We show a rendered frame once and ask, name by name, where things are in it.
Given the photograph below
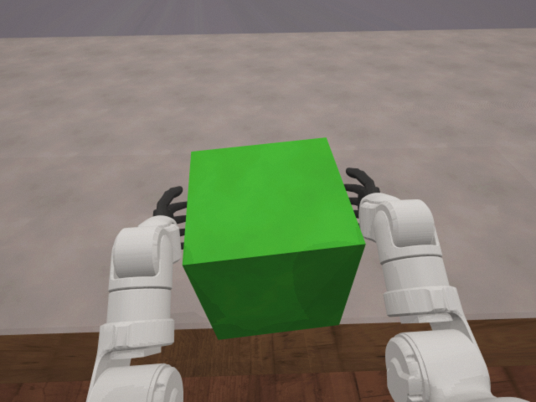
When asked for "robot right hand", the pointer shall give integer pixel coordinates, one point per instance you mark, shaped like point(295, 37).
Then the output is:
point(362, 191)

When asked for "right robot upper arm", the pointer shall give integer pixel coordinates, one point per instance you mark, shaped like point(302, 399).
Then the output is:
point(437, 366)

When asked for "robot right forearm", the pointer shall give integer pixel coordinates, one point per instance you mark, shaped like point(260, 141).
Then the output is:
point(410, 254)

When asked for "robot left forearm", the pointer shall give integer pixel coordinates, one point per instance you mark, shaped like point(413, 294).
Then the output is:
point(138, 320)

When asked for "carton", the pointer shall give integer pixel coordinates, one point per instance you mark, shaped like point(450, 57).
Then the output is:
point(271, 241)

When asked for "robot left hand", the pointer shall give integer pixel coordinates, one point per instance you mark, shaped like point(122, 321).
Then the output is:
point(166, 209)

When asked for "left robot upper arm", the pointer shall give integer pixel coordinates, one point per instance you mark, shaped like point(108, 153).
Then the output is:
point(158, 382)

